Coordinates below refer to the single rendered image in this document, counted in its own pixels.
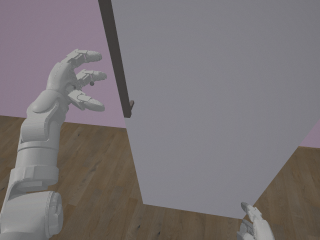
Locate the robot left forearm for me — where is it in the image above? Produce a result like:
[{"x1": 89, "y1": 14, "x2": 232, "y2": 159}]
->
[{"x1": 0, "y1": 90, "x2": 69, "y2": 234}]

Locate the handle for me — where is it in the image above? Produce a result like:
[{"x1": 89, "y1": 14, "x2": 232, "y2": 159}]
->
[{"x1": 98, "y1": 0, "x2": 134, "y2": 118}]

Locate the left robot upper arm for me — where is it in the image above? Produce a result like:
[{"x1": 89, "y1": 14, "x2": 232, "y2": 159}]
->
[{"x1": 0, "y1": 190, "x2": 64, "y2": 240}]

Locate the robot left hand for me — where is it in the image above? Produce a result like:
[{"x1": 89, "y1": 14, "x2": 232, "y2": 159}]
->
[{"x1": 46, "y1": 49, "x2": 107, "y2": 112}]

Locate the robot right hand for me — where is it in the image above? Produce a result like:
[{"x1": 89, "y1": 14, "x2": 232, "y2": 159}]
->
[{"x1": 236, "y1": 202, "x2": 275, "y2": 240}]

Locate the fridge door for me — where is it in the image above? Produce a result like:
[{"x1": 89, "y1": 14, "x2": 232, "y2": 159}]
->
[{"x1": 97, "y1": 0, "x2": 320, "y2": 219}]

